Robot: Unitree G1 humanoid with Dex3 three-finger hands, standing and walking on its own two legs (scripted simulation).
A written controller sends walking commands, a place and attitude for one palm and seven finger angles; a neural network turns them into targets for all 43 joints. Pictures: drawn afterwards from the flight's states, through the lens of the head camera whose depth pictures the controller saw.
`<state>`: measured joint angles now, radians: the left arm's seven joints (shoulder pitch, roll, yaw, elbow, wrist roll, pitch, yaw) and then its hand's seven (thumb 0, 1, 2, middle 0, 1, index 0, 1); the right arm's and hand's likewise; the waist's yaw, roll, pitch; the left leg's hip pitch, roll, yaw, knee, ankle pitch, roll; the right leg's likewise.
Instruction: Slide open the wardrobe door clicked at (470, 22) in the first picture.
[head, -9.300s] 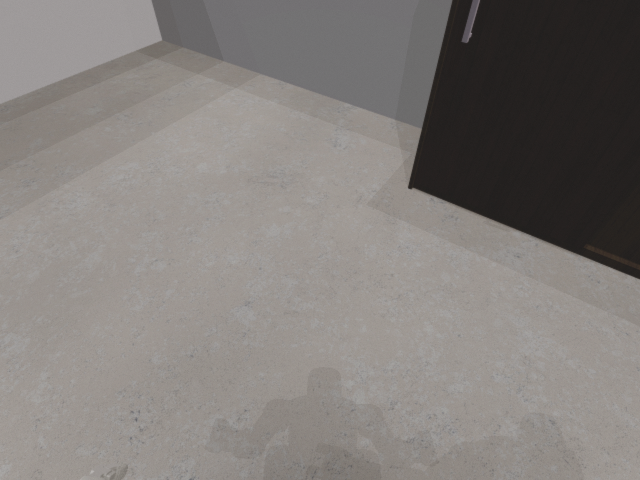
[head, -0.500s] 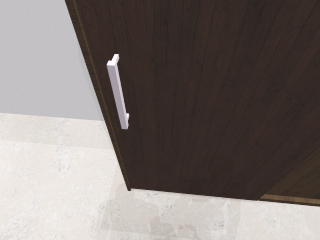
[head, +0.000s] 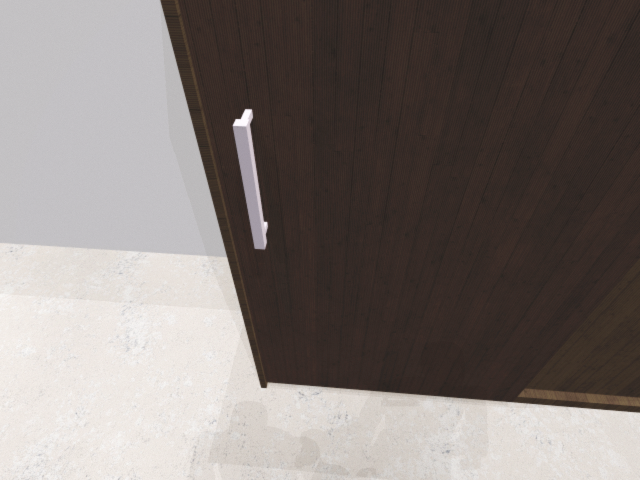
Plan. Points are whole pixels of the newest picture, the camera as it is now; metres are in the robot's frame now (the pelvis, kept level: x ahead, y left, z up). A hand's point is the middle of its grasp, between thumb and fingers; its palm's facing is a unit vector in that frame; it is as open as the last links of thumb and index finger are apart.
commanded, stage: come to a stop and stand still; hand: left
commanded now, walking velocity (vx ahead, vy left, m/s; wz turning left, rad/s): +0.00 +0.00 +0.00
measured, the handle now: (254, 185) +0.53 +0.15 +0.09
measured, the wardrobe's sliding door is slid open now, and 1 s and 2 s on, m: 0.00 0.00 0.00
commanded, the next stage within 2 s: look again from close up in 1.70 s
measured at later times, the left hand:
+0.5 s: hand out of the picture -0.05 +0.17 -0.17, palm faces +0.06 -0.98 -0.17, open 7.4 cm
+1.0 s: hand out of the picture +0.00 +0.16 -0.16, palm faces +0.07 -0.98 -0.19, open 7.3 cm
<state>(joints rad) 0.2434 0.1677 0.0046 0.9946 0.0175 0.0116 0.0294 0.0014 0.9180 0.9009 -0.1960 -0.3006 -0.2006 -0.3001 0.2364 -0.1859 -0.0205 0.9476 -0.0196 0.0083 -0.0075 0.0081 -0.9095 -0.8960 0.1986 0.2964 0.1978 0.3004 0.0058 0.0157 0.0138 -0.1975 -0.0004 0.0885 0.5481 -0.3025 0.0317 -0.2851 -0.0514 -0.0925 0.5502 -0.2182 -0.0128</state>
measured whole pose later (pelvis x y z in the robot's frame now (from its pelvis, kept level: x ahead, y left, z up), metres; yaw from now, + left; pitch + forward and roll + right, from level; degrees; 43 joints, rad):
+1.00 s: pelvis +0.01 +0.00 +0.01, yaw +2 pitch -1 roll +1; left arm 0.32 0.13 0.00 1.10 0.01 -0.02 0.03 0.01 0.91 0.90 -0.19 -0.30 -0.20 -0.30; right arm 0.31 -0.14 0.00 1.10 -0.01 -0.02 -0.02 0.01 -0.91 -0.90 0.20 0.30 0.20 0.30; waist 0.00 0.01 0.02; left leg -0.19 -0.03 0.06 0.44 -0.24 0.03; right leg -0.28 -0.02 -0.02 0.47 -0.18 -0.01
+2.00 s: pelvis +0.04 -0.03 +0.01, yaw +2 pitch -1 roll +1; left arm 0.25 0.17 0.00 1.10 0.01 -0.02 0.02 0.00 0.91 0.90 -0.20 -0.30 -0.20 -0.30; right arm 0.27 -0.16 0.01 1.14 -0.02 -0.02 -0.02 0.01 -0.90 -0.90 0.20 0.30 0.20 0.30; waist 0.00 0.00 0.04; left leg -0.11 0.01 0.03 0.39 -0.26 -0.01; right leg -0.20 0.02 -0.05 0.43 -0.21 -0.05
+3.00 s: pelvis +0.03 -0.01 +0.01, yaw +4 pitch -1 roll +0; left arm 0.44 0.17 0.02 0.36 -0.14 -0.02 0.06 0.02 0.91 0.89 -0.20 -0.31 -0.20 -0.31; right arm 0.33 -0.20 0.02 0.93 0.02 -0.20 -0.06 0.01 -0.90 -0.90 0.20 0.30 0.20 0.30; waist 0.02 0.03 0.04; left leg -0.16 -0.01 0.02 0.47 -0.28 0.01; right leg -0.24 0.00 -0.06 0.49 -0.23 -0.03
